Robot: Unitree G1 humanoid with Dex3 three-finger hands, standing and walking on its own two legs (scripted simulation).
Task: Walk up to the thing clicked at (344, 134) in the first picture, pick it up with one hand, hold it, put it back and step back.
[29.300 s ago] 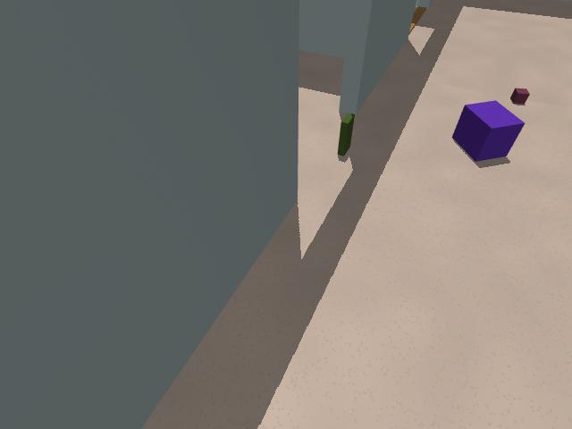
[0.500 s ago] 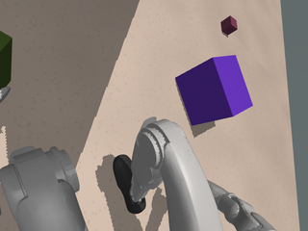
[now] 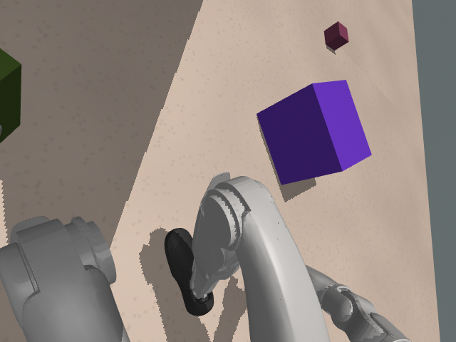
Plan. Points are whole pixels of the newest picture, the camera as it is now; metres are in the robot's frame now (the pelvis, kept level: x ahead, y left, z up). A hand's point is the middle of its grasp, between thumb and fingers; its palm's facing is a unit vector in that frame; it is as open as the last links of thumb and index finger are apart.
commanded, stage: close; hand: left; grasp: from the side
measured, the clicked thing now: out of the picture +0.49 +0.24 -0.19
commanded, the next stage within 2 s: settle in 0.10 s
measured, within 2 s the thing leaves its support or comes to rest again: leaves its support in 0.42 s
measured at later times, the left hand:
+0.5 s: hand out of the picture +0.46 +0.25 -0.17, palm faces +0.24 -0.97 +0.00, open 8.5 cm
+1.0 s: hand out of the picture +0.45 +0.27 -0.06, palm faces +0.20 -0.98 -0.08, open 8.5 cm
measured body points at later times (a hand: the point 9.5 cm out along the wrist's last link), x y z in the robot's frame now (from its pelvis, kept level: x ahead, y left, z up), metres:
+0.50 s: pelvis +0.00 +0.00 +0.00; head +0.24 +0.20 +0.32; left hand +0.44 +0.31 -0.17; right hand +0.15 -0.24 -0.04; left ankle +0.08 +0.12 -0.27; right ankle +0.15 -0.13 -0.27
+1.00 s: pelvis +0.01 -0.01 +0.02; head +0.21 +0.14 +0.40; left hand +0.43 +0.33 -0.05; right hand +0.16 -0.25 -0.05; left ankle +0.08 +0.12 -0.27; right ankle +0.15 -0.13 -0.27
